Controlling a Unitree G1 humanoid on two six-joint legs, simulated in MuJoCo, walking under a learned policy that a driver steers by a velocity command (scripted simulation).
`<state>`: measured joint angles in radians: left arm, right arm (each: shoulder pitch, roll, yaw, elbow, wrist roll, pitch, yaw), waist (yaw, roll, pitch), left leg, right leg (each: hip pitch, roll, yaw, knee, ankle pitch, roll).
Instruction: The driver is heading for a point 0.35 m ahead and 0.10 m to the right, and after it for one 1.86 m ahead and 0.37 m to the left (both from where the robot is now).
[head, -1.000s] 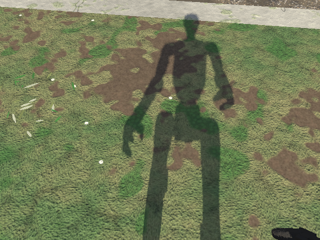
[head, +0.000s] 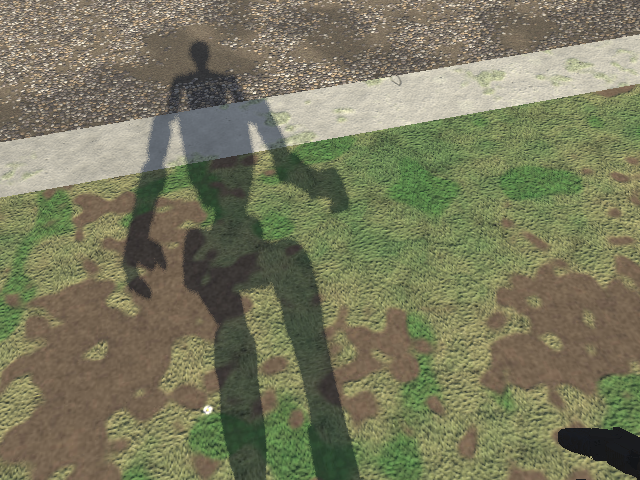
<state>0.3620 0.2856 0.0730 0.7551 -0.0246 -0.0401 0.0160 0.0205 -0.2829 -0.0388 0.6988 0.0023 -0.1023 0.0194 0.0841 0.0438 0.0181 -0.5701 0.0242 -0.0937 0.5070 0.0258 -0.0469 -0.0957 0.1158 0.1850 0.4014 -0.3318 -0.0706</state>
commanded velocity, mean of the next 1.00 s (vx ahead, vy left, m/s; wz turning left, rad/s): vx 0.32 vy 0.00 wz -0.07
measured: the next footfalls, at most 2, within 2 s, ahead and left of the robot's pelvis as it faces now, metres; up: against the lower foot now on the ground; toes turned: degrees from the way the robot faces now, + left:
left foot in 0.06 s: +0.21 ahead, +0.13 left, +0.00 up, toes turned -6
right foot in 0.54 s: +0.43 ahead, -0.19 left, +0.00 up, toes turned -15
